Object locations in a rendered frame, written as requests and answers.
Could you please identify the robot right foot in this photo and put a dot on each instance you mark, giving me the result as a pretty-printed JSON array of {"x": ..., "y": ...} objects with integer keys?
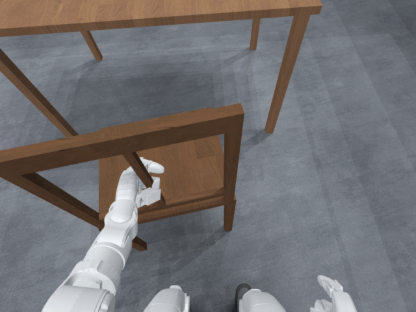
[{"x": 241, "y": 290}]

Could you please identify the right robot thigh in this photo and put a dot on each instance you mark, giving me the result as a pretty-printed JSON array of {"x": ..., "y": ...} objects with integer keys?
[{"x": 257, "y": 301}]

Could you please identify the table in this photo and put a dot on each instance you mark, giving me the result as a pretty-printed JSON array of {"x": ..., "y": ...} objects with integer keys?
[{"x": 29, "y": 17}]

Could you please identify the left robot forearm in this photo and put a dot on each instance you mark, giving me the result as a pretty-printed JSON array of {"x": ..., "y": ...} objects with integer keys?
[{"x": 107, "y": 256}]

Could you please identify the chair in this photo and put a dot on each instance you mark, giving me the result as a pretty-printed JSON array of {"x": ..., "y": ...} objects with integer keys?
[{"x": 197, "y": 175}]

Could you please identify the left robot hand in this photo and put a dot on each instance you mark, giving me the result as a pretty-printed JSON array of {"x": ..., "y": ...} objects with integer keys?
[{"x": 130, "y": 186}]

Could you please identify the right robot hand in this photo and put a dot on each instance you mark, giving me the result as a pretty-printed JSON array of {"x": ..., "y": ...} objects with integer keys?
[{"x": 340, "y": 301}]

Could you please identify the left robot upper arm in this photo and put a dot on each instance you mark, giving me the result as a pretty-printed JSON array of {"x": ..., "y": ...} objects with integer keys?
[{"x": 70, "y": 298}]

